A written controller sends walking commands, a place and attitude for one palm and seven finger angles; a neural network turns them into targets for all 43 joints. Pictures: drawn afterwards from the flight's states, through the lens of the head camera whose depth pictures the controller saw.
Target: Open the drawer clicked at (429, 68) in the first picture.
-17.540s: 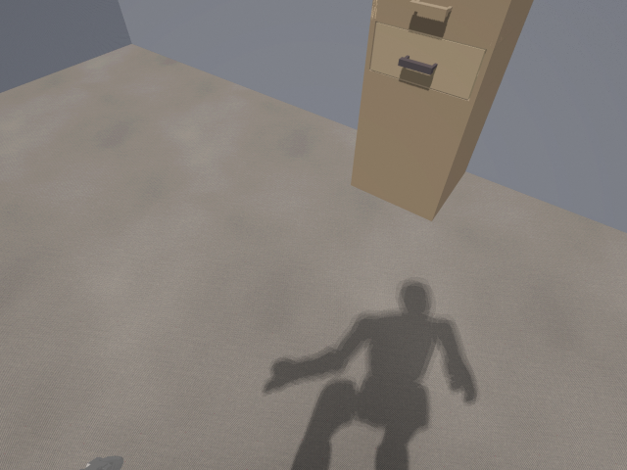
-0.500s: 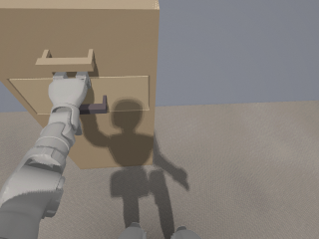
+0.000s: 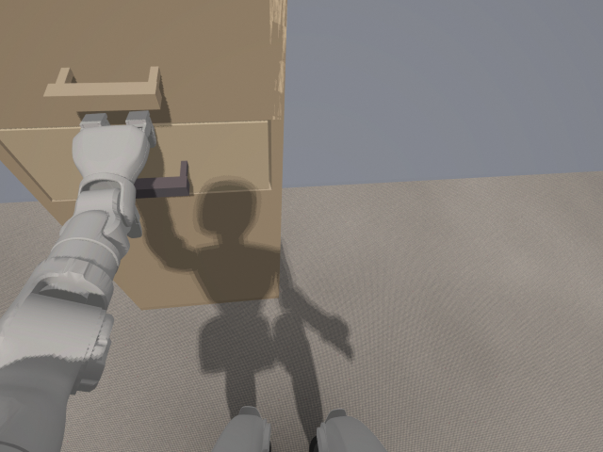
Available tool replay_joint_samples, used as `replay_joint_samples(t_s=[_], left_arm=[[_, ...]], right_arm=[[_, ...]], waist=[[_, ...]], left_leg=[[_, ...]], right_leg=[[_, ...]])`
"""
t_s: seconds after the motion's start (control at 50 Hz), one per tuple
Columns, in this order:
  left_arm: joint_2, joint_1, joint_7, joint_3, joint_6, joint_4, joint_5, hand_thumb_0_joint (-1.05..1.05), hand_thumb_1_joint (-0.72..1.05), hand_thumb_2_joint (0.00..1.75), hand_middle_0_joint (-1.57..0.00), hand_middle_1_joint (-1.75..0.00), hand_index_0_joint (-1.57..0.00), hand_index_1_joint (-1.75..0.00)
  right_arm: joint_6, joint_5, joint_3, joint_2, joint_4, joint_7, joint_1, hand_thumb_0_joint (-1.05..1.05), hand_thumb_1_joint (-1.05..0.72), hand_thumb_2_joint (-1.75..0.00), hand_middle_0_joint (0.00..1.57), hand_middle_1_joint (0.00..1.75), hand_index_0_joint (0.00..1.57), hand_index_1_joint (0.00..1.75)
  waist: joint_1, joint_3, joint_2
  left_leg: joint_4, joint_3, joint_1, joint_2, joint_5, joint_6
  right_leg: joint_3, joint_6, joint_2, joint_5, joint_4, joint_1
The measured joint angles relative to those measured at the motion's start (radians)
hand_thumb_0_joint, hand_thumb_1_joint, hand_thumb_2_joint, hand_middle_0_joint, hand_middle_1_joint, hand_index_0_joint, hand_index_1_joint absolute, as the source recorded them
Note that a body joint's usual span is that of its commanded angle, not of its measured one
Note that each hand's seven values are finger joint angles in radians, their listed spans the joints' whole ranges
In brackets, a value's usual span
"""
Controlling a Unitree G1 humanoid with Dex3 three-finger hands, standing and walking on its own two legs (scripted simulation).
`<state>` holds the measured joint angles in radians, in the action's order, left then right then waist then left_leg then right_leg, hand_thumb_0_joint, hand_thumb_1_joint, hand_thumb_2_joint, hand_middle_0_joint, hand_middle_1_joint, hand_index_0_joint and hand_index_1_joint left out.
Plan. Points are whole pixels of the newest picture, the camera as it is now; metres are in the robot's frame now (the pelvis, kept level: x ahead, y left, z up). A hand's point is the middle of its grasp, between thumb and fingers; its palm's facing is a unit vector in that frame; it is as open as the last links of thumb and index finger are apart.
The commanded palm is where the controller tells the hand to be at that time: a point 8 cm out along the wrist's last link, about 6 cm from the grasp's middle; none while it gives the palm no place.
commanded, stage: move the hooked fingers above the handle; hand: left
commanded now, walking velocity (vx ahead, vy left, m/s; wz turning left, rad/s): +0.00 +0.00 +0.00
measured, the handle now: (150, 177) +0.54 +0.23 -0.02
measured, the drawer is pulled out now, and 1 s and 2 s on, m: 0.00 0.00 0.00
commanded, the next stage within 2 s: none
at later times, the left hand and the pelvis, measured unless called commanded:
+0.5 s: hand (126, 176) +0.49 +0.24 +0.04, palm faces +0.01 +0.01 -1.00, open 13.6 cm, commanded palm +0.51 +0.22 +0.07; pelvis -0.01 +0.00 +0.00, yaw +0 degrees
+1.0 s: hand (126, 175) +0.49 +0.24 +0.04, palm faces +0.01 +0.00 -1.00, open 13.6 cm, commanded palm +0.50 +0.23 +0.07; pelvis +0.00 +0.00 +0.00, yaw +1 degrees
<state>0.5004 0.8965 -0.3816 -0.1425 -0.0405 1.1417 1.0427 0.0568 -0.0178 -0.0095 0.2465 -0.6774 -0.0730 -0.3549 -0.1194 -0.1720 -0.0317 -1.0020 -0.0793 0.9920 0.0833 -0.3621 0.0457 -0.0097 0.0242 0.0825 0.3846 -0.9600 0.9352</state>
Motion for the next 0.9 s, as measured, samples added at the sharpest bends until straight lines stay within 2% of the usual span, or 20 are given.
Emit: replay_joint_samples(t_s=[0.38,0.9], left_arm=[[0.024,0.021,0.011,0.003,0.023,0.006,0.001,0.00,-0.49,0.30,-0.32,-1.22,-0.34,-1.28],[0.009,0.026,-0.002,0.004,0.019,0.015,0.005,0.00,-0.49,0.30,-0.32,-1.22,-0.34,-1.28]], right_arm=[[-0.005,-0.006,-0.012,0.006,0.009,-0.011,0.003,0.01,-0.90,-0.90,0.20,0.29,0.20,0.30],[0.007,-0.003,-0.012,0.002,0.010,-0.009,0.004,0.01,-0.90,-0.90,0.20,0.29,0.20,0.30]], waist=[[-0.013,0.005,-0.002],[-0.014,0.006,-0.003]], left_leg=[[-0.017,0.012,0.029,-0.013,0.004,-0.001],[-0.008,0.019,0.024,-0.019,0.007,0.002]], right_leg=[[-0.007,-0.001,-0.003,-0.002,-0.018,0.027],[-0.012,-0.002,-0.009,-0.002,-0.010,0.018]])
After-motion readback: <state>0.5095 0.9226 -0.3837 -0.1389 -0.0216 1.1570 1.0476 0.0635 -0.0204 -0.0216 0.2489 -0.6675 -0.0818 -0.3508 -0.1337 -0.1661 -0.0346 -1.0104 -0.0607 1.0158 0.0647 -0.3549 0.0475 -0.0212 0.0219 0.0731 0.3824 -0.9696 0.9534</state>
